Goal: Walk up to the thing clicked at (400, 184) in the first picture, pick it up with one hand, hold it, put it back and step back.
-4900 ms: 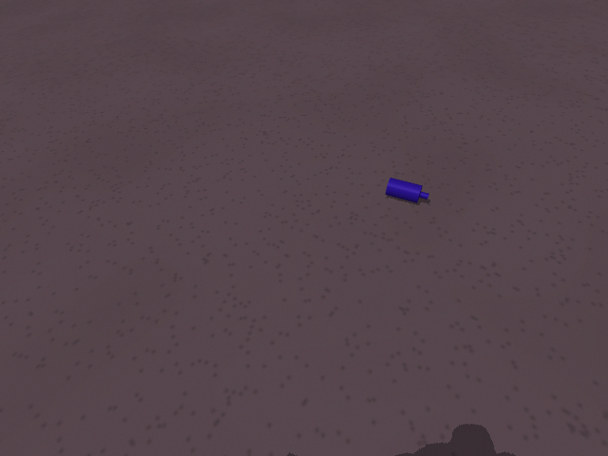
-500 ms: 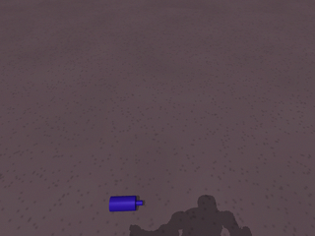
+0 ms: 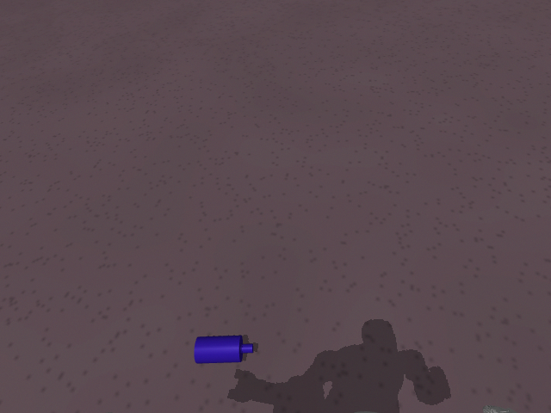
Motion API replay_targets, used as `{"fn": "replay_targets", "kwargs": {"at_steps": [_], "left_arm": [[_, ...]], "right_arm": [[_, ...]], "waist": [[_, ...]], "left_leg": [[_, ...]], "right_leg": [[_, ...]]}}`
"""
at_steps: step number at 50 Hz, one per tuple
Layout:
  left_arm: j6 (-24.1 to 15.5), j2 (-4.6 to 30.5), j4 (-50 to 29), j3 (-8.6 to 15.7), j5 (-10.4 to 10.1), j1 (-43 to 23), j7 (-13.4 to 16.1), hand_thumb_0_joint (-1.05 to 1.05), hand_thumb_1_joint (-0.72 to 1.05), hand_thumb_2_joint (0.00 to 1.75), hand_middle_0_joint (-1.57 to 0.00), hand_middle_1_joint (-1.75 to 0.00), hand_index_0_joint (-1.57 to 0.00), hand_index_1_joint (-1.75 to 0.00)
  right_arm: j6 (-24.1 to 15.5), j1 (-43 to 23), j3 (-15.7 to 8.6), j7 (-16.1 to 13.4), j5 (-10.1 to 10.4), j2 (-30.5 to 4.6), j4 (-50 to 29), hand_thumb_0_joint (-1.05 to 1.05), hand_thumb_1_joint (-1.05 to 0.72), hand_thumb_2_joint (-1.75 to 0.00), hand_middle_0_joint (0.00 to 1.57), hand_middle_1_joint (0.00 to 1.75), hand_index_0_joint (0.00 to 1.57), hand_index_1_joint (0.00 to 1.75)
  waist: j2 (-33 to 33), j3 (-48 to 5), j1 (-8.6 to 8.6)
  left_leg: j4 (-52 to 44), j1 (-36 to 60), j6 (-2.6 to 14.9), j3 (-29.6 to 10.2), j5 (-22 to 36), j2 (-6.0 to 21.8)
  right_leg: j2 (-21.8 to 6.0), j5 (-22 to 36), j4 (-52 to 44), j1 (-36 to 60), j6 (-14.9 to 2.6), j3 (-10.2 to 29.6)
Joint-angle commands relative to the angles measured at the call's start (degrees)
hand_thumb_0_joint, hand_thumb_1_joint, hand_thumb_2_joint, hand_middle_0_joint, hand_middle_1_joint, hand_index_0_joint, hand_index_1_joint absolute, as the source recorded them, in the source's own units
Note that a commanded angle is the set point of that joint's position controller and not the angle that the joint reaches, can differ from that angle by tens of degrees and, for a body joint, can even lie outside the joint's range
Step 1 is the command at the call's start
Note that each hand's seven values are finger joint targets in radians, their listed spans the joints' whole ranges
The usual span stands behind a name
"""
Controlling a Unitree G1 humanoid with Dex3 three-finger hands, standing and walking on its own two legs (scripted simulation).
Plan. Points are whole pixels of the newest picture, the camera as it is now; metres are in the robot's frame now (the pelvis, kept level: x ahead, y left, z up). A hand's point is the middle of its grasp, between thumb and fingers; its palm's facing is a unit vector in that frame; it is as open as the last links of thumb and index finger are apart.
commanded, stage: walk up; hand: left
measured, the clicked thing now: (225, 349) +0.41 +0.26 -0.72
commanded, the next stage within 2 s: none
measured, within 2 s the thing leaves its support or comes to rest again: neither
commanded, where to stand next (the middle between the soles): +0.01 +0.01 m, yaw +0 degrees
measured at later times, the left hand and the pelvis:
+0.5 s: hand out of the picture +0.08 +0.29 -0.15, palm faces +0.02 -0.94 -0.33, open 7.4 cm; pelvis +0.00 +0.03 +0.01, yaw +3 degrees
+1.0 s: hand out of the picture +0.08 +0.28 -0.13, palm faces +0.04 -0.93 -0.37, open 7.4 cm; pelvis +0.02 +0.01 +0.02, yaw +3 degrees
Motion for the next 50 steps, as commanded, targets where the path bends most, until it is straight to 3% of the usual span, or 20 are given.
{"fn": "replay_targets", "kwargs": {"at_steps": [1,2,3,6,9,11,12,13,14,15,16,17,18,19,21,24,30,34,41,50], "left_arm": [[-0.41,15.79,-2.05,4.22,1.07,-0.44,1.82,0.0,0.9,0.9,-0.2,-0.3,-0.2,-0.3],[-0.08,18.05,-3.42,4.53,1.26,-5.15,1.89,0.0,0.9,0.9,-0.2,-0.3,-0.2,-0.3],[0.27,17.1,-4.02,4.74,1.52,-7.26,1.8,0.0,0.9,0.9,-0.2,-0.3,-0.2,-0.3],[0.72,14.67,-3.83,4.76,1.51,-7.16,1.24,0.0,0.9,0.9,-0.2,-0.3,-0.2,-0.3],[0.86,13.96,-3.17,4.91,1.6,-5.1,0.78,0.0,0.9,0.9,-0.2,-0.3,-0.2,-0.3],[1.57,12.63,-3.14,4.19,0.89,-7.09,0.34,0.0,0.9,0.9,-0.2,-0.3,-0.2,-0.3],[1.8,10.35,-3.28,3.51,0.25,-6.7,0.07,0.0,0.9,0.9,-0.2,-0.3,-0.2,-0.3],[1.88,7.71,-3.55,2.64,-0.42,-5.95,-0.04,0.0,0.9,0.9,-0.2,-0.3,-0.2,-0.3],[2.05,6.46,-2.62,2.09,-1.06,-5.49,-0.02,0.0,0.9,0.9,-0.2,-0.3,-0.2,-0.3],[2.27,8.92,-0.81,2.67,-0.63,-6.29,0.12,0.0,0.9,0.9,-0.2,-0.3,-0.2,-0.3],[1.9,9.64,-0.23,2.72,-0.29,-6.52,0.0,0.0,0.9,0.9,-0.2,-0.3,-0.2,-0.3],[1.44,9.78,0.05,2.67,-0.21,-5.93,0.0,0.0,0.9,0.9,-0.2,-0.3,-0.2,-0.3],[1.15,9.94,0.65,2.52,-0.4,-5.49,-0.03,0.0,0.9,0.9,-0.2,-0.3,-0.2,-0.3],[0.97,10.36,1.01,2.57,-0.6,-5.29,0.11,0.0,0.9,0.9,-0.2,-0.3,-0.2,-0.3],[1.19,10.22,1.9,2.19,-0.76,-6.71,0.14,0.0,0.9,0.9,-0.2,-0.3,-0.2,-0.3],[1.63,9.17,2.52,1.42,-0.82,-8.19,-0.04,0.0,0.9,0.9,-0.2,-0.3,-0.2,-0.3],[1.31,9.28,5.07,1.34,-0.58,-7.81,-0.05,0.0,0.9,0.9,-0.2,-0.3,-0.2,-0.3],[1.22,9.11,5.89,1.37,-0.22,-8.49,0.06,0.0,0.9,0.9,-0.2,-0.3,-0.2,-0.3],[0.83,9.15,6.08,1.67,-0.09,-8.74,0.1,0.0,0.9,0.9,-0.2,-0.3,-0.2,-0.3],[0.88,9.5,6.01,2.19,0.29,-8.71,0.29,0.0,0.9,0.9,-0.2,-0.3,-0.2,-0.3]], "right_arm": [[0.45,-2.86,-1.71,-0.62,0.74,-8.12,-4.72,0.0,-0.9,-0.9,0.2,0.3,0.2,0.3],[1.51,-0.58,-2.93,-0.52,0.16,-10.4,-3.81,0.0,-0.9,-0.9,0.2,0.3,0.2,0.3],[1.8,0.68,-3.36,-0.28,-0.12,-11.03,-2.76,0.0,-0.9,-0.9,0.2,0.3,0.2,0.3],[1.38,1.98,-3.65,0.32,-0.2,-11.25,-1.1,0.0,-0.9,-0.9,0.2,0.3,0.2,0.3],[0.46,2.53,-2.84,0.34,-0.36,-10.11,-0.43,0.0,-0.9,-0.9,0.2,0.3,0.2,0.3],[-0.69,5.28,-2.52,-0.27,-0.69,-8.82,1.66,0.0,-0.9,-0.9,0.2,0.3,0.2,0.3],[-1.34,5.61,-2.89,-0.67,-1.21,-10.38,2.29,0.0,-0.9,-0.9,0.2,0.3,0.2,0.3],[-2.0,3.46,-3.28,-1.06,-1.91,-12.6,1.52,0.0,-0.9,-0.9,0.2,0.3,0.2,0.3],[-2.32,-1.81,-3.29,-1.09,-1.45,-14.91,0.06,0.0,-0.9,-0.9,0.2,0.3,0.2,0.3],[-2.08,-4.29,-3.03,-0.9,-0.67,-15.88,-0.04,0.0,-0.9,-0.9,0.2,0.3,0.2,0.3],[-1.87,-5.51,-2.34,-0.76,-0.54,-13.85,0.21,0.0,-0.9,-0.9,0.2,0.3,0.2,0.3],[-1.88,-5.36,-1.62,-0.67,-0.49,-11.99,0.39,0.0,-0.9,-0.9,0.2,0.3,0.2,0.3],[-2.02,-4.57,-1.42,-0.77,-0.36,-11.16,0.41,0.0,-0.9,-0.9,0.2,0.3,0.2,0.3],[-2.13,-3.2,-1.4,-0.99,-0.25,-11.0,0.89,0.0,-0.9,-0.9,0.2,0.3,0.2,0.3],[-2.01,-2.63,-1.42,-1.04,0.03,-11.31,2.15,0.0,-0.9,-0.9,0.2,0.3,0.2,0.3],[-1.9,-4.49,-1.47,-1.12,-0.47,-11.92,2.89,0.0,-0.9,-0.9,0.2,0.3,0.2,0.3],[-1.96,-4.61,-1.53,-1.27,0.15,-11.23,3.8,0.0,-0.9,-0.9,0.2,0.3,0.2,0.3],[-1.68,-5.75,-1.81,-1.22,0.12,-11.31,4.14,0.0,-0.9,-0.9,0.2,0.3,0.2,0.3],[-1.69,-5.82,-1.54,-1.05,0.22,-10.88,4.43,0.0,-0.9,-0.9,0.2,0.3,0.2,0.3],[-1.1,-6.24,-1.44,-0.89,0.01,-10.54,4.62,0.0,-0.9,-0.9,0.2,0.3,0.2,0.3]], "waist": [[-8.64,-7.33,0.71],[-7.37,-5.78,-0.63],[-8.76,-3.0,-1.3],[-11.08,-2.89,-0.67],[-11.69,-7.32,0.52],[-10.73,-9.99,-1.79],[-6.64,-11.33,-1.94],[-0.44,-11.57,-0.85],[3.28,-10.04,1.4],[3.86,-8.72,1.01],[2.24,-7.37,1.61],[1.93,-8.23,1.81],[3.03,-9.48,1.09],[3.13,-10.31,0.53],[3.4,-8.88,-0.03],[3.84,-6.09,0.25],[0.81,-8.29,-0.08],[-0.41,-7.76,-0.35],[-2.08,-10.32,-0.37],[-2.58,-9.42,-0.23]], "left_leg": [[10.13,-6.4,0.29,-4.19,-11.75,-1.82],[15.26,-3.06,0.55,-6.19,-14.65,-0.14],[15.56,-0.9,0.41,-5.76,-14.01,1.01],[12.55,-3.48,0.56,-5.04,-11.55,0.41],[0.83,-2.86,0.05,-2.54,-10.07,0.86],[-15.07,4.51,0.21,0.02,-2.06,0.1],[-18.51,9.46,0.43,-2.8,4.56,1.35],[-20.04,11.28,2.24,-12.5,10.61,7.77],[-18.81,8.94,5.21,-18.64,11.58,13.04],[-17.44,-0.46,7.29,-16.34,4.35,13.27],[-16.23,-2.77,5.84,-12.46,5.16,10.52],[-14.62,-0.43,3.72,-7.55,9.86,7.53],[-13.55,1.39,2.18,-5.55,12.46,5.37],[-12.97,2.27,1.62,-5.15,15.1,5.03],[-16.26,1.3,1.6,-6.55,9.49,5.51],[-19.74,1.76,2.1,-7.98,9.52,7.23],[-18.82,6.52,1.48,-5.56,16.01,6.58],[-19.66,6.33,1.48,-5.37,13.42,6.47],[-19.17,9.52,0.94,-4.42,18.28,6.16],[-19.19,9.72,0.74,-4.12,16.0,5.86]], "right_leg": [[-19.22,3.23,-20.41,4.04,-9.02,23.22],[-21.66,-4.6,-20.9,-2.85,-12.53,23.63],[-20.51,-7.84,-20.37,-7.49,-12.87,22.78],[-14.38,-6.86,-17.86,-2.97,-9.0,13.27],[-13.39,-3.07,-14.27,5.03,-8.28,11.69],[-11.34,2.8,-8.26,4.69,-6.47,7.14],[-9.42,6.81,-4.12,2.46,-3.88,4.78],[-5.2,8.53,2.06,-1.28,-1.25,1.4],[-1.09,0.22,-0.6,-3.26,0.63,-1.49],[-1.69,-8.33,-2.37,4.79,0.18,0.06],[-2.31,-5.01,-6.46,8.51,-0.04,0.85],[-3.96,2.87,-9.42,9.63,-0.49,1.49],[-5.19,11.47,-8.28,9.98,-1.13,2.9],[-5.82,16.77,-7.9,10.81,-1.61,3.1],[-5.23,12.84,-8.53,10.21,-1.19,2.04],[-3.73,7.61,-10.07,8.07,-0.05,0.62],[-5.19,14.11,-11.95,10.31,0.07,1.63],[-5.37,13.22,-13.07,10.59,0.41,1.56],[-6.23,17.04,-13.86,12.05,0.56,2.2],[-6.51,15.78,-15.56,11.46,0.47,2.55]]}}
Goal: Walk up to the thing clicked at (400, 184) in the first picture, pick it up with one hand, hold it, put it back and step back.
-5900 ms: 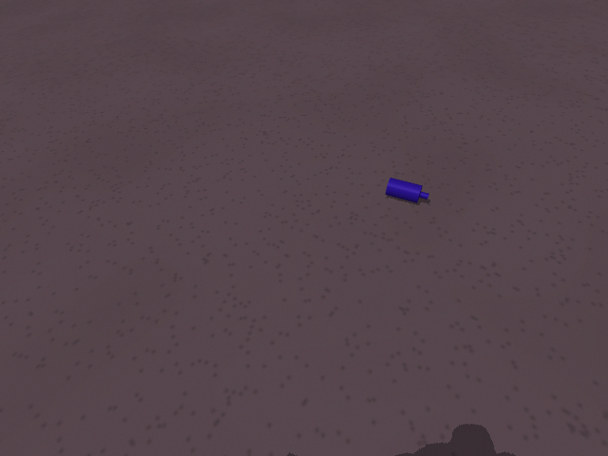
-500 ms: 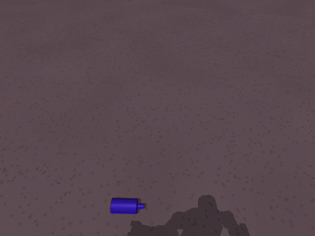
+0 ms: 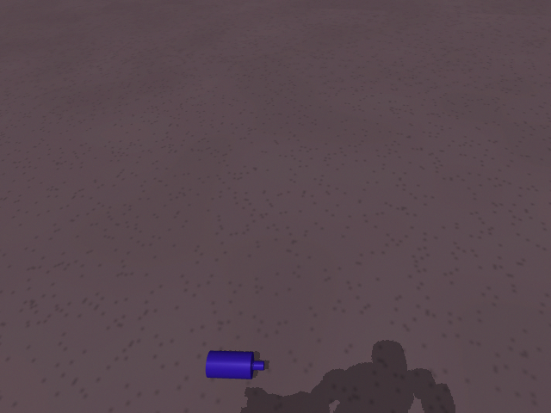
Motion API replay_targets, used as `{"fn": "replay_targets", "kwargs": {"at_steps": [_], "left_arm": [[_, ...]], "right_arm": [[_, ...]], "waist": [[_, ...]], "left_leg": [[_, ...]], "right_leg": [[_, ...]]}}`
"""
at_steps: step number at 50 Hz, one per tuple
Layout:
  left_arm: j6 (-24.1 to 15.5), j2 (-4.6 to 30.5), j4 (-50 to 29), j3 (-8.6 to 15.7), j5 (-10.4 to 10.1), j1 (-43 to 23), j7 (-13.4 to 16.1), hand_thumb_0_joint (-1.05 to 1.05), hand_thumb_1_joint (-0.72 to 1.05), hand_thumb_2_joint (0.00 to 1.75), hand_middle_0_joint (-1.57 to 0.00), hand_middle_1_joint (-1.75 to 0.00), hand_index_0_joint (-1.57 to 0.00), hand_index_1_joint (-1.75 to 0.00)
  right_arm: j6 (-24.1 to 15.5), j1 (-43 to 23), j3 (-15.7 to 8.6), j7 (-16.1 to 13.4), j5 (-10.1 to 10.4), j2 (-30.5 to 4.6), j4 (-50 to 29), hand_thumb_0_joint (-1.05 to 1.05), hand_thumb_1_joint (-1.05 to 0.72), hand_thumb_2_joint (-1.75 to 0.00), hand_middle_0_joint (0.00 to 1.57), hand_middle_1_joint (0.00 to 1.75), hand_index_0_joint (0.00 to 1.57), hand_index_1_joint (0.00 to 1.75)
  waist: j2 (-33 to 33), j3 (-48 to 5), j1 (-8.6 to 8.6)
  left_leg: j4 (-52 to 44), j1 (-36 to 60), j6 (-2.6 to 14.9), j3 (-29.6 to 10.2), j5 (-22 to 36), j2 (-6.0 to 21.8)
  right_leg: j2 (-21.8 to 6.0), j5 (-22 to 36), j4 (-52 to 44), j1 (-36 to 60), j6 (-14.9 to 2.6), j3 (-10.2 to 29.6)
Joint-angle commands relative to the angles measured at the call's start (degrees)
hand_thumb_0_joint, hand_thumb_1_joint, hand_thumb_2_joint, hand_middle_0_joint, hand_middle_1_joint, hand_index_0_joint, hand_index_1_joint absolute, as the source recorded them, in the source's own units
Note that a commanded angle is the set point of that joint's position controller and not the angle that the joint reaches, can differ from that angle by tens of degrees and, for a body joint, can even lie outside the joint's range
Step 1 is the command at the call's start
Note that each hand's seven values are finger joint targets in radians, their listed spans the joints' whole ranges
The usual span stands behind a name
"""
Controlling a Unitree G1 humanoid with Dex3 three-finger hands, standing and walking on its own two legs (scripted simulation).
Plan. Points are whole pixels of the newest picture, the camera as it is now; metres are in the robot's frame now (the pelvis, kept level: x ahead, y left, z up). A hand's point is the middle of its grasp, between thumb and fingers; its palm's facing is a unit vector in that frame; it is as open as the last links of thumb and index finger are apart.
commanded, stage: walk up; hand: left
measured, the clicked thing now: (236, 364) +0.40 +0.23 -0.74
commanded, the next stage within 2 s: none
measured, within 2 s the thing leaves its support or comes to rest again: neither
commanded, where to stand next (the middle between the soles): -0.01 +0.00 m, yaw -3 degrees
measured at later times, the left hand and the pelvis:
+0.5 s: hand out of the picture +0.10 +0.25 -0.15, palm faces -0.02 -0.94 -0.35, open 7.4 cm; pelvis +0.00 -0.01 +0.00, yaw -1 degrees
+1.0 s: hand out of the picture +0.06 +0.30 -0.16, palm faces -0.03 -0.90 -0.43, open 7.4 cm; pelvis -0.06 +0.03 -0.01, yaw +0 degrees
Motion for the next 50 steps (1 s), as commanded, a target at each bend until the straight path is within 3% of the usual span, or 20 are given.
{"fn": "replay_targets", "kwargs": {"at_steps": [1,10,23,38,39,40,42,43,44,45,47,48,50], "left_arm": [[-1.18,12.77,-3.81,2.79,-0.17,-3.86,0.97,0.0,0.9,0.9,-0.2,-0.3,-0.2,-0.3],[-1.02,12.53,-4.27,3.24,-0.22,-4.01,1.03,0.0,0.9,0.9,-0.2,-0.3,-0.2,-0.3],[-0.66,11.74,-4.64,3.38,-0.09,-4.06,0.72,0.0,0.9,0.9,-0.2,-0.3,-0.2,-0.3],[-0.58,11.99,-5.08,3.33,-0.05,-3.75,0.7,0.0,0.9,0.9,-0.2,-0.3,-0.2,-0.3],[0.05,16.28,-5.97,5.14,-1.49,-4.02,1.76,0.0,0.9,0.9,-0.2,-0.3,-0.2,-0.3],[0.23,16.43,-6.74,5.29,-1.9,-2.47,2.33,0.0,0.9,0.9,-0.2,-0.3,-0.2,-0.3],[0.47,17.45,-7.13,5.84,-1.89,0.12,3.0,0.0,0.9,0.9,-0.2,-0.3,-0.2,-0.3],[0.65,18.2,-7.69,6.12,-1.69,0.51,3.39,0.0,0.9,0.9,-0.2,-0.3,-0.2,-0.3],[0.76,18.15,-8.94,6.21,-0.65,0.92,3.8,0.0,0.9,0.9,-0.2,-0.3,-0.2,-0.3],[0.85,18.83,-10.49,6.56,0.09,0.05,3.92,0.0,0.9,0.9,-0.2,-0.3,-0.2,-0.3],[1.25,18.07,-12.76,6.6,0.44,-4.7,3.91,0.0,0.9,0.9,-0.2,-0.3,-0.2,-0.3],[1.31,17.92,-13.48,6.5,0.75,-6.3,3.91,0.0,0.9,0.9,-0.2,-0.3,-0.2,-0.3],[1.47,17.22,-14.43,6.22,1.75,-5.96,3.5,0.0,0.9,0.9,-0.2,-0.3,-0.2,-0.3]], "right_arm": [[-1.24,-2.35,-1.92,-0.59,0.01,-11.2,-3.26,0.0,-0.9,-0.9,0.2,0.3,0.2,0.3],[-1.28,-1.03,-1.79,-0.69,-0.12,-10.96,-2.96,0.0,-0.9,-0.9,0.2,0.3,0.2,0.3],[-1.55,0.16,-1.7,-0.85,-0.26,-11.03,-3.47,0.0,-0.9,-0.9,0.2,0.3,0.2,0.3],[-1.66,1.34,-1.93,-0.96,-0.41,-11.12,-3.93,0.0,-0.9,-0.9,0.2,0.3,0.2,0.3],[0.15,-1.22,-3.83,-0.78,-0.45,-14.83,-4.92,0.0,-0.9,-0.9,0.2,0.3,0.2,0.3],[0.64,-0.02,-3.63,-0.82,0.04,-13.36,-5.99,0.0,-0.9,-0.9,0.2,0.3,0.2,0.3],[1.04,0.44,-4.01,-0.7,0.33,-12.59,-7.11,0.0,-0.9,-0.9,0.2,0.3,0.2,0.3],[1.72,0.4,-4.31,-0.46,0.37,-11.76,-7.92,0.0,-0.9,-0.9,0.2,0.3,0.2,0.3],[2.68,0.75,-4.6,-0.08,-0.19,-11.25,-9.16,0.0,-0.9,-0.9,0.2,0.3,0.2,0.3],[3.67,2.3,-4.72,0.39,-0.66,-11.26,-10.47,0.0,-0.9,-0.9,0.2,0.3,0.2,0.3],[4.15,4.98,-5.34,1.2,-0.51,-11.25,-11.29,0.0,-0.9,-0.9,0.2,0.3,0.2,0.3],[4.16,6.3,-5.68,1.52,-0.73,-11.18,-11.69,0.0,-0.9,-0.9,0.2,0.3,0.2,0.3],[3.88,6.38,-5.87,1.6,-0.59,-11.31,-11.88,0.0,-0.9,-0.9,0.2,0.3,0.2,0.3]], "waist": [[-3.1,-5.78,-0.47],[-2.09,-5.72,-0.37],[-1.5,-4.4,-0.3],[-2.25,-3.76,-0.42],[0.0,3.5,0.88],[-1.31,0.33,0.55],[-5.1,-4.09,1.35],[-9.1,-5.55,2.12],[-10.83,-6.03,2.44],[-10.18,-6.2,1.87],[-11.08,-7.14,-1.08],[-12.06,-8.41,-2.18],[-13.45,-10.54,-1.26]], "left_leg": [[-2.79,-2.51,1.7,-2.9,12.44,5.41],[-3.22,-2.52,1.54,-2.69,13.08,5.74],[-4.17,-4.58,1.94,-3.05,9.35,5.59],[-4.54,-4.26,2.09,-2.83,9.28,5.62],[2.32,-7.87,1.56,-2.94,23.98,4.83],[5.41,-7.57,1.35,-1.9,27.0,4.18],[13.52,-8.64,0.85,0.11,22.03,1.27],[22.49,-10.67,0.58,0.61,2.92,-1.97],[31.79,-14.4,0.88,-1.93,-15.18,-2.98],[38.03,-14.21,1.17,-4.94,-17.65,-1.53],[39.52,-12.83,1.62,-6.15,-16.63,0.16],[37.81,-12.68,1.72,-6.3,-15.84,1.04],[30.09,-12.02,1.36,-3.36,-14.8,0.83]], "right_leg": [[-5.02,11.39,-2.68,4.73,-2.76,4.25],[-4.72,12.2,-2.39,5.51,-3.01,4.15],[-3.67,7.96,-2.82,5.21,-2.99,4.27],[-3.79,8.87,-2.18,4.17,-2.94,4.67],[-6.25,26.73,2.49,-0.48,-3.72,6.14],[-7.13,32.73,3.83,1.64,-4.96,6.22],[-11.07,38.39,3.67,4.38,-9.19,9.18],[-15.67,40.94,2.25,4.19,-13.25,13.76],[-19.95,40.01,0.36,4.02,-16.88,17.5],[-21.54,34.09,-0.16,0.11,-18.14,17.88],[-18.76,25.93,1.15,-4.39,-16.71,12.56],[-16.81,22.66,2.11,-4.35,-15.07,10.23],[-13.72,16.73,4.79,-2.75,-12.95,8.06]]}}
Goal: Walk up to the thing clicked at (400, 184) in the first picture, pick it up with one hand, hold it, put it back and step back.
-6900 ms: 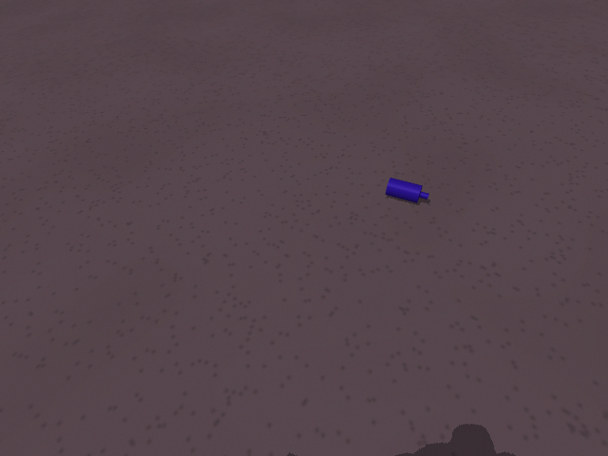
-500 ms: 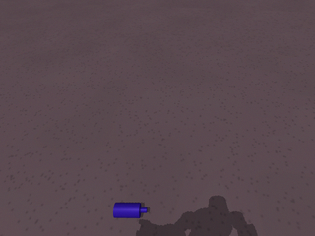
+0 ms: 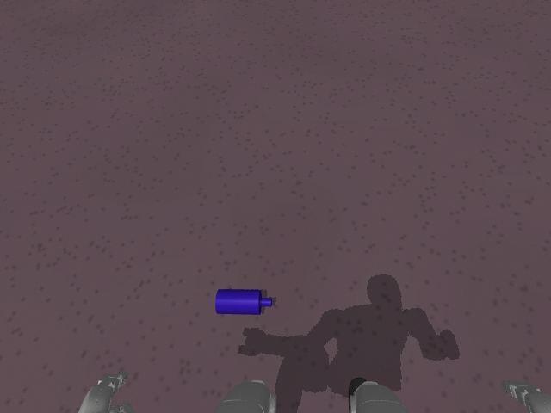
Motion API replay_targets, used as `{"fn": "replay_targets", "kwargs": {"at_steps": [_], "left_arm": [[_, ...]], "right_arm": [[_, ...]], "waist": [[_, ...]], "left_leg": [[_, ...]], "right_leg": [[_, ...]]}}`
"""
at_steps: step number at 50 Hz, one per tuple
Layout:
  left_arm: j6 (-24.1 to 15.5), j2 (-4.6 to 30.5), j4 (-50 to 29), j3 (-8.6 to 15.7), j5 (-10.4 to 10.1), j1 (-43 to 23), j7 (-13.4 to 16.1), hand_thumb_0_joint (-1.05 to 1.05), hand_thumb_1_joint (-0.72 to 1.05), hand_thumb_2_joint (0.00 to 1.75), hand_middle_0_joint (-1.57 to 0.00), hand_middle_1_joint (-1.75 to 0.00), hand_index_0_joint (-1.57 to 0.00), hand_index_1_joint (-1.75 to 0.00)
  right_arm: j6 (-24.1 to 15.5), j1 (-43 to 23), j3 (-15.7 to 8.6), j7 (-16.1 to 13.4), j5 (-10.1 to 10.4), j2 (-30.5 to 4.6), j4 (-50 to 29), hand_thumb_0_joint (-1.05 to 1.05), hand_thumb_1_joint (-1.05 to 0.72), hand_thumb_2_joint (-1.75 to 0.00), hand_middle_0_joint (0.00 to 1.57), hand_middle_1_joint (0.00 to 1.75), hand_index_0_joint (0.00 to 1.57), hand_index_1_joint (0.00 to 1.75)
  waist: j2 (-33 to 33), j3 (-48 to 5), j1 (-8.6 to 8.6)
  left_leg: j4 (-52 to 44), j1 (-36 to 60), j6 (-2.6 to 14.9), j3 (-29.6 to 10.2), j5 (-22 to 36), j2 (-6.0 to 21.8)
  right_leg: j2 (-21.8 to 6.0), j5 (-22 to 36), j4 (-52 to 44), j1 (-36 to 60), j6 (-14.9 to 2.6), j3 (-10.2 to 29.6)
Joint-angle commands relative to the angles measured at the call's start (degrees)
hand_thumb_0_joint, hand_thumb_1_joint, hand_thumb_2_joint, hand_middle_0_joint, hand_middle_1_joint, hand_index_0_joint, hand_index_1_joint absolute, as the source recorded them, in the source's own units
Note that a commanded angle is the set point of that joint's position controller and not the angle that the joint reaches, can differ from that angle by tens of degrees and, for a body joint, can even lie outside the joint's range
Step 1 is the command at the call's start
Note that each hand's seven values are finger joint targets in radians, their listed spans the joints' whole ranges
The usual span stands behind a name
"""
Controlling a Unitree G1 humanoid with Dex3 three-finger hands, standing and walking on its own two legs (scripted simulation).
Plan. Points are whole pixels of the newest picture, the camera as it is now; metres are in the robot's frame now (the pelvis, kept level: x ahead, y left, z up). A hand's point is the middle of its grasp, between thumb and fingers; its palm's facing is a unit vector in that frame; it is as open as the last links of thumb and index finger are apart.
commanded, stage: walk up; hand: left
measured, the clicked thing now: (244, 301) +0.46 +0.20 -0.72
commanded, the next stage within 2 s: none
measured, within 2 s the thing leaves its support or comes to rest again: neither
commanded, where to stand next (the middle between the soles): +0.05 -0.03 m, yaw -3 degrees
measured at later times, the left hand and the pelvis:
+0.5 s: hand out of the picture +0.06 +0.29 -0.16, palm faces -0.12 -0.94 -0.31, open 7.4 cm; pelvis -0.02 +0.01 +0.00, yaw -5 degrees
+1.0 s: hand out of the picture +0.10 +0.26 -0.12, palm faces -0.01 -0.87 -0.50, open 7.4 cm; pelvis -0.01 -0.02 -0.01, yaw -1 degrees
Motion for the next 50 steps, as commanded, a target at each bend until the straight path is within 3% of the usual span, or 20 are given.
{"fn": "replay_targets", "kwargs": {"at_steps": [1,3,4,5,6,7,10,12,15,18,22,26,29,30,31,33,34,37,43,50], "left_arm": [[-0.25,16.34,-6.41,3.9,1.64,-2.0,0.88,0.0,0.9,0.9,-0.2,-0.3,-0.2,-0.3],[1.27,14.98,-7.58,3.48,0.94,-4.89,-0.19,0.0,0.9,0.9,-0.2,-0.3,-0.2,-0.3],[2.49,10.41,-7.45,2.33,0.05,-2.47,-0.6,0.0,0.9,0.9,-0.2,-0.3,-0.2,-0.3],[3.06,6.73,-8.98,1.7,-0.05,-0.63,-0.8,0.0,0.9,0.9,-0.2,-0.3,-0.2,-0.3],[4.0,10.78,-7.59,3.0,0.2,0.67,-0.55,0.0,0.9,0.9,-0.2,-0.3,-0.2,-0.3],[4.03,12.83,-7.34,3.29,0.15,-1.64,-0.44,0.0,0.9,0.9,-0.2,-0.3,-0.2,-0.3],[3.98,15.26,-4.81,4.52,-0.37,5.29,-1.98,0.0,0.9,0.9,-0.2,-0.3,-0.2,-0.3],[4.48,15.46,-6.23,5.07,0.95,6.03,-3.11,0.0,0.9,0.9,-0.2,-0.3,-0.2,-0.3],[4.12,14.64,-9.11,5.26,1.39,2.03,-5.09,0.0,0.9,0.9,-0.2,-0.3,-0.2,-0.3],[3.15,14.45,-9.45,4.77,0.81,3.17,-5.79,0.0,0.9,0.9,-0.2,-0.3,-0.2,-0.3],[1.39,14.61,-9.2,4.63,0.36,3.35,-6.63,0.0,0.9,0.9,-0.2,-0.3,-0.2,-0.3],[0.29,13.11,-7.61,4.49,-0.19,7.61,-6.96,0.0,0.9,0.9,-0.2,-0.3,-0.2,-0.3],[-0.48,11.74,-3.67,4.92,-0.5,16.88,-5.36,0.0,0.9,0.9,-0.2,-0.3,-0.2,-0.3],[-1.13,14.4,-3.15,5.49,-0.18,19.07,-4.58,0.0,0.9,0.9,-0.2,-0.3,-0.2,-0.3],[-1.75,19.07,-4.54,6.41,0.51,18.25,-3.73,0.0,0.9,0.9,-0.2,-0.3,-0.2,-0.3],[-1.37,20.55,-8.12,5.91,0.2,10.79,-3.18,0.0,0.9,0.9,-0.2,-0.3,-0.2,-0.3],[-1.51,19.21,-8.41,5.55,-0.04,9.56,-2.98,0.0,0.9,0.9,-0.2,-0.3,-0.2,-0.3],[-2.78,17.17,-9.08,4.91,-0.93,6.9,-1.88,0.0,0.9,0.9,-0.2,-0.3,-0.2,-0.3],[-3.33,17.61,-10.21,6.17,-1.47,10.74,1.25,0.0,0.9,0.9,-0.2,-0.3,-0.2,-0.3],[-2.3,16.01,-13.58,5.6,0.56,5.1,0.41,0.0,0.9,0.9,-0.2,-0.3,-0.2,-0.3]], "right_arm": [[-0.7,8.31,-2.25,0.15,-0.08,-7.02,-2.41,0.0,-0.9,-0.9,0.2,0.3,0.2,0.3],[-2.61,13.69,-2.62,-0.74,-0.51,-6.59,0.57,0.0,-0.9,-0.9,0.2,0.3,0.2,0.3],[-3.88,13.56,-3.24,-1.47,-1.51,-8.6,1.29,0.0,-0.9,-0.9,0.2,0.3,0.2,0.3],[-5.15,13.3,-4.4,-2.37,-2.97,-15.63,0.16,0.0,-0.9,-0.9,0.2,0.3,0.2,0.3],[-5.83,10.71,-4.5,-3.22,-2.58,-18.58,-1.56,0.0,-0.9,-0.9,0.2,0.3,0.2,0.3],[-6.2,5.57,-4.53,-3.56,-1.89,-20.59,-3.28,0.0,-0.9,-0.9,0.2,0.3,0.2,0.3],[-7.61,2.31,-3.63,-4.8,-1.93,-14.4,-3.78,0.0,-0.9,-0.9,0.2,0.3,0.2,0.3],[-8.46,11.87,-4.41,-5.75,-0.94,-14.63,-2.29,0.0,-0.9,-0.9,0.2,0.3,0.2,0.3],[-9.78,19.14,-5.13,-6.18,-0.36,-14.11,-1.91,0.0,-0.9,-0.9,0.2,0.3,0.2,0.3],[-10.28,17.06,-4.87,-5.42,-0.66,-14.25,-4.34,0.0,-0.9,-0.9,0.2,0.3,0.2,0.3],[-10.56,17.08,-4.43,-3.95,-0.99,-14.01,-6.83,0.0,-0.9,-0.9,0.2,0.3,0.2,0.3],[-9.87,11.45,-3.34,-2.85,-1.48,-14.24,-9.1,0.0,-0.9,-0.9,0.2,0.3,0.2,0.3],[-7.95,9.27,-1.64,-2.82,-1.0,-10.96,-10.22,0.0,-0.9,-0.9,0.2,0.3,0.2,0.3],[-7.38,12.45,-0.12,-2.85,-0.13,-7.02,-9.99,0.0,-0.9,-0.9,0.2,0.3,0.2,0.3],[-7.08,15.7,1.34,-3.03,0.54,-2.85,-10.95,0.0,-0.9,-0.9,0.2,0.3,0.2,0.3],[-6.03,16.81,-0.54,-3.78,0.8,-10.09,-9.3,0.0,-0.9,-0.9,0.2,0.3,0.2,0.3],[-5.96,16.1,-0.9,-3.71,0.9,-11.08,-8.31,0.0,-0.9,-0.9,0.2,0.3,0.2,0.3],[-4.56,19.22,-0.87,-3.18,0.9,-10.1,-5.4,0.0,-0.9,-0.9,0.2,0.3,0.2,0.3],[-1.4,16.28,-2.2,-1.67,-1.75,-10.34,-8.94,0.0,-0.9,-0.9,0.2,0.3,0.2,0.3],[-2.65,15.36,-2.18,-1.26,0.02,-8.68,-8.86,0.0,-0.9,-0.9,0.2,0.3,0.2,0.3]], "waist": [[-15.74,-20.01,-0.47],[-13.59,-19.36,-3.4],[-2.11,-16.47,-3.1],[12.28,-13.9,-2.11],[3.34,-13.58,-1.07],[8.22,-11.15,-1.72],[3.88,-10.34,3.32],[3.23,-12.65,0.68],[3.52,-12.92,-2.93],[6.64,-8.16,-2.81],[8.51,-3.81,-3.57],[11.8,-2.83,0.05],[6.09,-7.61,4.35],[-5.39,-9.42,4.7],[-19.34,-9.95,3.4],[-11.34,-9.61,2.27],[-10.59,-8.05,1.71],[-9.07,-9.61,0.07],[-7.3,-9.32,1.51],[-16.35,-13.37,1.72]], "left_leg": [[-8.32,5.07,-0.13,-0.77,-0.23,3.04],[-27.41,13.1,-0.38,0.77,11.95,2.87],[-34.93,15.85,-1.47,-3.54,12.54,3.76],[-38.27,16.52,0.12,-24.75,22.02,17.45],[-36.7,9.71,4.85,-27.41,19.57,21.91],[-40.0,0.78,10.66,-34.4,12.0,26.46],[-30.55,15.2,6.59,-12.06,30.38,15.59],[-27.22,24.6,5.2,-12.11,37.8,16.49],[-30.65,29.53,3.83,-14.39,27.82,17.1],[-35.34,24.53,9.06,-14.47,15.24,19.2],[-38.53,18.38,10.87,-10.01,9.51,18.77],[-35.63,4.63,9.39,-2.06,9.04,15.47],[-19.49,-1.19,6.01,2.42,17.91,11.37],[-8.43,-3.01,3.8,5.19,10.83,7.3],[2.3,-7.56,0.94,4.41,-5.21,1.27],[7.84,-4.39,0.91,-3.51,-6.56,1.82],[9.33,-5.1,0.89,-5.22,-4.89,2.73],[7.1,-5.74,0.56,-7.77,1.06,3.1],[16.89,-9.46,-1.45,-9.82,2.17,1.15],[-2.14,-2.55,-1.85,0.18,2.1,3.04]], "right_leg": [[-10.6,12.37,-1.17,7.51,-12.19,7.18],[-6.52,0.84,8.27,2.62,-9.7,4.74],[1.01,-12.33,18.38,-4.05,-6.77,1.94],[9.92,-28.56,28.65,-15.75,-3.85,5.13],[7.6,-25.12,29.3,-12.74,-3.82,14.19],[5.76,-25.26,30.56,-8.83,-3.43,15.3],[8.06,-14.47,35.96,-15.63,-3.24,16.0],[8.06,-12.94,35.27,-18.91,-2.98,14.54],[7.4,-10.6,32.74,-20.75,-2.37,15.29],[6.38,-10.96,29.13,-20.07,-1.15,13.92],[4.91,-12.29,20.83,-15.5,-1.07,9.46],[3.41,-13.97,10.88,0.3,-2.4,1.85],[5.85,-4.39,-0.6,16.04,-3.19,-0.98],[4.54,-3.39,-5.37,18.83,-2.48,3.02],[-7.61,-4.38,-11.68,16.21,-5.58,22.39],[-14.31,-21.49,-16.14,5.98,-14.44,31.94],[-12.89,-19.35,-15.14,5.07,-15.35,29.43],[-8.35,-13.74,-12.13,7.07,-10.54,17.74],[-13.65,16.38,-5.35,6.15,-15.36,14.3],[-8.81,-0.88,-1.0,4.18,-13.73,7.27]]}}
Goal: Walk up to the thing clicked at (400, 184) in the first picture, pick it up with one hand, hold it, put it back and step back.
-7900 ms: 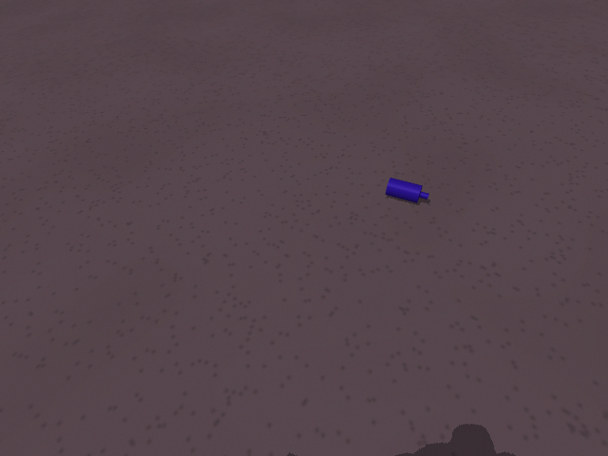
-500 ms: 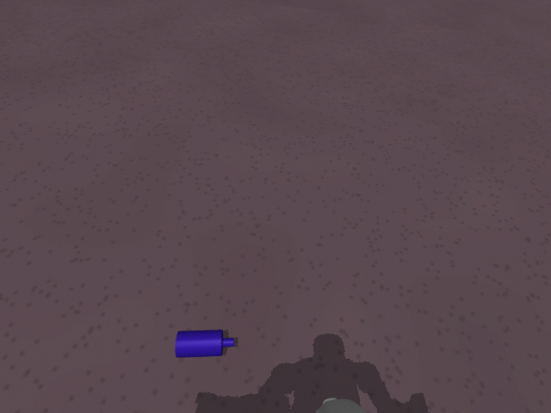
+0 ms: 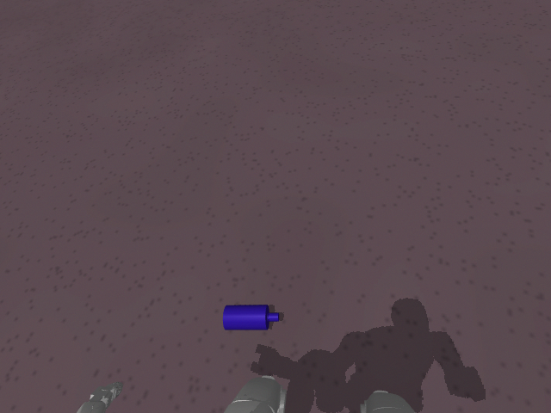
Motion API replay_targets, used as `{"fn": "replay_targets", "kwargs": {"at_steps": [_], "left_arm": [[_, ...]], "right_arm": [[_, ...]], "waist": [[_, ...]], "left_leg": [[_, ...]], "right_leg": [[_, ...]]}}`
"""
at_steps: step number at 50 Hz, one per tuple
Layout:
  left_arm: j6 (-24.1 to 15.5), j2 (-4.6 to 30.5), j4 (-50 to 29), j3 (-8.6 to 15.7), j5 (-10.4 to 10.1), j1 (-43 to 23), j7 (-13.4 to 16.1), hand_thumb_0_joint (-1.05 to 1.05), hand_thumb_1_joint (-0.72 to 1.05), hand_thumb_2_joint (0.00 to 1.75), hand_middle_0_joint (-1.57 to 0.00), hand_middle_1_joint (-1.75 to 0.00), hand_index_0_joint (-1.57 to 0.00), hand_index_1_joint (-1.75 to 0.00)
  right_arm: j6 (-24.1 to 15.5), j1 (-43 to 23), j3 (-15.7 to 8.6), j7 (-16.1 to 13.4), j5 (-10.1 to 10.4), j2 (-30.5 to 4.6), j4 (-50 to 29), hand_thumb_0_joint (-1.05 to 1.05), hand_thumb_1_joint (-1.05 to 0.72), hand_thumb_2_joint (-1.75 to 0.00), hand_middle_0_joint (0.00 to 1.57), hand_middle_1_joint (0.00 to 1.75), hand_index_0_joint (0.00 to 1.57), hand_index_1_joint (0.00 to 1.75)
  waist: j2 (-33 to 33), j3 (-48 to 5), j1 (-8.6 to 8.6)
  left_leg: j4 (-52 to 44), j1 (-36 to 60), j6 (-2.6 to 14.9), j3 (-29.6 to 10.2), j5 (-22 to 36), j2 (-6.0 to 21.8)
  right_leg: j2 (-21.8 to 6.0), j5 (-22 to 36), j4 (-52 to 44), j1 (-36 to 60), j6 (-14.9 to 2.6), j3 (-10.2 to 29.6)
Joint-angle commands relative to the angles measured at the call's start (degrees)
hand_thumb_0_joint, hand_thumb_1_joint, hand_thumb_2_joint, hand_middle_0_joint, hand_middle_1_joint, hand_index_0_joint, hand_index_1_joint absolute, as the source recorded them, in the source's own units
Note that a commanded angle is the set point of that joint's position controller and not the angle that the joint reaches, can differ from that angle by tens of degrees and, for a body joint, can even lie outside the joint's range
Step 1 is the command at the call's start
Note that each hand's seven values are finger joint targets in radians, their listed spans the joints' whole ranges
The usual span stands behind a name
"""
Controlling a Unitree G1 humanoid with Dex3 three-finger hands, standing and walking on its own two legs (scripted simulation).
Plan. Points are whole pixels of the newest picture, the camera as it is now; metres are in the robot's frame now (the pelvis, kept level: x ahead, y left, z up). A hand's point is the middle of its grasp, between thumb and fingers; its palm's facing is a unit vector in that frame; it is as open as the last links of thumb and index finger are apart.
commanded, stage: walk up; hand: left
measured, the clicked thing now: (252, 317) +0.47 +0.23 -0.71
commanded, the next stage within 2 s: none
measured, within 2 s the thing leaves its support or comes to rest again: neither
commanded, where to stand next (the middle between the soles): +0.06 +0.00 m, yaw -2 degrees
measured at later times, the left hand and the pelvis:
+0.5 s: hand out of the picture +0.03 +0.28 -0.16, palm faces -0.01 -0.94 -0.34, open 7.4 cm; pelvis -0.01 +0.02 +0.00, yaw +0 degrees
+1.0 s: hand out of the picture +0.04 +0.31 -0.16, palm faces -0.07 -0.92 -0.39, open 7.4 cm; pelvis -0.06 +0.03 -0.01, yaw -3 degrees
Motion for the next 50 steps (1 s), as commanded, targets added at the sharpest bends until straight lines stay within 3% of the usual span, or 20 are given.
{"fn": "replay_targets", "kwargs": {"at_steps": [1,4,5,6,7,8,11,16,20,21,23,25,31,34,36,37,38,39,42,50], "left_arm": [[0.22,15.66,-5.2,4.58,0.77,-3.15,0.29,0.0,0.9,0.9,-0.2,-0.3,-0.2,-0.3],[2.06,14.73,-4.84,3.22,-0.45,-3.33,-0.46,0.0,0.9,0.9,-0.2,-0.3,-0.2,-0.3],[2.52,11.76,-4.34,2.38,-0.94,-0.67,-0.52,0.0,0.9,0.9,-0.2,-0.3,-0.2,-0.3],[2.78,8.13,-4.79,1.25,-1.65,0.54,-0.52,0.0,0.9,0.9,-0.2,-0.3,-0.2,-0.3],[3.12,12.35,-4.06,2.43,-1.34,-2.95,0.27,0.0,0.9,0.9,-0.2,-0.3,-0.2,-0.3],[2.99,14.25,-2.7,2.62,-1.08,-5.0,0.37,0.0,0.9,0.9,-0.2,-0.3,-0.2,-0.3],[2.2,13.37,0.73,2.68,-2.41,2.56,-0.24,0.0,0.9,0.9,-0.2,-0.3,-0.2,-0.3],[1.21,12.6,0.12,2.26,-0.62,-1.45,-1.79,0.0,0.9,0.9,-0.2,-0.3,-0.2,-0.3],[-0.03,12.43,1.91,2.91,0.54,3.9,-2.4,0.0,0.9,0.9,-0.2,-0.3,-0.2,-0.3],[-0.57,12.97,2.73,3.45,0.86,6.76,-2.35,0.0,0.9,0.9,-0.2,-0.3,-0.2,-0.3],[-0.91,19.82,2.79,5.0,0.76,8.61,-2.71,0.0,0.9,0.9,-0.2,-0.3,-0.2,-0.3],[-0.88,20.35,0.88,5.4,0.85,8.23,-3.37,0.0,0.9,0.9,-0.2,-0.3,-0.2,-0.3],[-2.13,17.32,-0.25,3.25,0.06,6.89,-2.53,0.0,0.9,0.9,-0.2,-0.3,-0.2,-0.3],[-0.86,13.97,-2.34,1.34,-1.34,0.08,-2.07,0.0,0.9,0.9,-0.2,-0.3,-0.2,-0.3],[-0.41,9.27,-2.88,-0.51,-3.15,2.1,-1.52,0.0,0.9,0.9,-0.2,-0.3,-0.2,-0.3],[0.83,9.5,-1.6,-0.28,-3.61,4.65,-1.01,0.0,0.9,0.9,-0.2,-0.3,-0.2,-0.3],[2.04,12.81,0.47,0.62,-3.19,7.02,-0.55,0.0,0.9,0.9,-0.2,-0.3,-0.2,-0.3],[2.9,14.03,-0.08,0.98,-3.13,6.43,-0.41,0.0,0.9,0.9,-0.2,-0.3,-0.2,-0.3],[4.18,12.92,1.52,1.95,-2.67,10.07,-0.34,0.0,0.9,0.9,-0.2,-0.3,-0.2,-0.3],[3.56,12.54,1.08,3.54,-1.19,12.2,-1.96,0.0,0.9,0.9,-0.2,-0.3,-0.2,-0.3]], "right_arm": [[-2.84,3.99,-2.57,-0.67,1.0,-8.88,-2.02,0.0,-0.9,-0.9,0.2,0.3,0.2,0.3],[-4.8,7.34,-2.55,-1.61,0.43,-8.4,0.29,0.0,-0.9,-0.9,0.2,0.3,0.2,0.3],[-5.59,6.28,-2.94,-2.1,-0.23,-10.05,0.15,0.0,-0.9,-0.9,0.2,0.3,0.2,0.3],[-6.17,3.3,-3.38,-2.5,-1.28,-14.92,-1.58,0.0,-0.9,-0.9,0.2,0.3,0.2,0.3],[-6.2,1.13,-3.64,-2.43,0.17,-18.7,-2.37,0.0,-0.9,-0.9,0.2,0.3,0.2,0.3],[-6.18,-1.76,-3.5,-2.52,0.34,-18.92,-2.1,0.0,-0.9,-0.9,0.2,0.3,0.2,0.3],[-6.56,-7.61,-1.29,-2.92,-0.22,-11.4,-3.16,0.0,-0.9,-0.9,0.2,0.3,0.2,0.3],[-7.59,1.63,-2.55,-2.64,-0.4,-14.53,-1.19,0.0,-0.9,-0.9,0.2,0.3,0.2,0.3],[-7.21,0.68,-3.07,-2.21,0.35,-15.42,-2.55,0.0,-0.9,-0.9,0.2,0.3,0.2,0.3],[-7.22,-1.29,-2.4,-2.1,0.84,-13.26,-3.51,0.0,-0.9,-0.9,0.2,0.3,0.2,0.3],[-7.51,-7.33,-0.85,-2.16,1.44,-8.33,-6.23,0.0,-0.9,-0.9,0.2,0.3,0.2,0.3],[-8.16,-6.53,-1.63,-2.7,0.59,-11.34,-5.72,0.0,-0.9,-0.9,0.2,0.3,0.2,0.3],[-8.21,-4.67,-1.14,-0.81,0.56,-7.71,-4.54,0.0,-0.9,-0.9,0.2,0.3,0.2,0.3],[-8.08,1.37,-1.51,-1.3,1.32,-6.91,-1.24,0.0,-0.9,-0.9,0.2,0.3,0.2,0.3],[-8.16,2.21,-2.51,-2.26,0.6,-11.64,-0.85,0.0,-0.9,-0.9,0.2,0.3,0.2,0.3],[-8.07,-0.71,-2.02,-2.64,0.79,-12.46,-2.13,0.0,-0.9,-0.9,0.2,0.3,0.2,0.3],[-7.71,-2.36,-2.44,-2.63,1.26,-14.17,-1.94,0.0,-0.9,-0.9,0.2,0.3,0.2,0.3],[-6.24,-4.58,-3.38,-2.82,1.37,-15.94,-2.58,0.0,-0.9,-0.9,0.2,0.3,0.2,0.3],[-5.62,-6.74,-2.29,-3.54,1.45,-12.55,-4.29,0.0,-0.9,-0.9,0.2,0.3,0.2,0.3],[-3.89,-8.27,-3.15,-1.97,-0.78,-13.23,-6.06,0.0,-0.9,-0.9,0.2,0.3,0.2,0.3]], "waist": [[-21.2,-11.22,1.67],[-16.85,-12.53,-1.47],[-9.14,-11.45,-0.76],[5.31,-10.31,0.38],[3.06,-9.94,-1.54],[3.16,-6.57,-1.22],[3.87,-7.13,2.95],[6.06,-12.45,-2.11],[5.06,-11.87,0.36],[2.4,-12.59,2.39],[-15.09,-7.4,4.3],[-13.78,-1.78,4.07],[-13.84,-3.99,2.3],[-12.01,-9.1,-2.88],[-0.3,-14.09,-2.81],[0.14,-14.12,-0.55],[-0.65,-14.0,-0.57],[1.88,-7.46,-0.6],[-1.22,-10.02,1.42],[5.49,-15.66,0.33]], "left_leg": [[-14.9,4.47,-0.07,7.63,-1.39,1.31],[-31.91,15.59,0.71,10.09,10.43,-0.84],[-35.21,16.87,1.74,4.5,12.28,1.0],[-38.8,15.47,6.41,-17.89,17.85,14.69],[-40.91,7.13,15.59,-27.07,17.4,22.65],[-43.57,-1.17,19.06,-30.65,10.61,24.59],[-33.23,9.27,12.02,-6.48,28.38,13.35],[-33.17,21.66,13.17,-9.57,22.23,15.18],[-29.05,19.13,13.1,-7.65,22.09,14.77],[-25.15,14.14,10.93,-5.43,23.86,13.26],[-11.28,-8.35,3.96,9.89,1.85,-1.14],[-6.16,-10.61,3.68,6.54,-12.32,1.79],[-17.0,-0.81,3.45,9.04,1.83,2.32],[-33.11,17.99,3.32,9.81,18.51,0.75],[-37.89,26.42,6.67,-5.76,35.28,12.63],[-40.78,22.34,12.24,-15.04,34.11,20.49],[-41.2,15.01,16.63,-16.26,23.45,22.74],[-41.44,9.15,18.16,-14.12,35.66,23.03],[-37.12,10.93,15.43,-4.92,45.42,19.3],[-40.6,9.72,12.68,-3.59,-5.58,15.82]], "right_leg": [[-9.59,1.74,-7.77,4.69,-11.78,8.8],[-7.69,7.46,5.4,-1.16,-9.04,6.83],[-4.56,3.35,12.35,-5.15,-6.21,5.11],[2.41,-10.62,21.79,-13.35,-2.29,3.24],[4.44,-22.17,23.47,-8.65,-2.0,9.36],[2.58,-21.32,26.11,-4.91,-1.96,11.34],[3.23,-14.89,22.9,-7.17,-2.34,9.57],[3.16,-18.31,5.8,-5.89,-1.53,3.53],[4.3,-10.87,-7.99,0.77,-3.96,1.51],[3.19,-6.87,-10.43,7.18,-5.0,3.86],[-9.76,-12.23,-17.3,16.03,-12.76,27.51],[-17.97,-7.49,-18.7,10.71,-18.59,32.79],[-10.05,15.5,-13.96,8.55,-12.3,16.92],[-5.82,24.28,-2.49,0.46,-7.86,8.03],[2.61,11.45,9.58,-5.3,-2.08,5.36],[5.77,-15.32,12.81,-4.32,-1.44,6.51],[4.03,-21.25,17.68,1.11,-1.88,9.68],[5.77,-23.26,26.23,-1.77,-1.54,7.83],[6.43,-19.27,33.47,-3.74,-2.09,10.8],[4.88,-17.28,9.11,2.25,-0.9,2.09]]}}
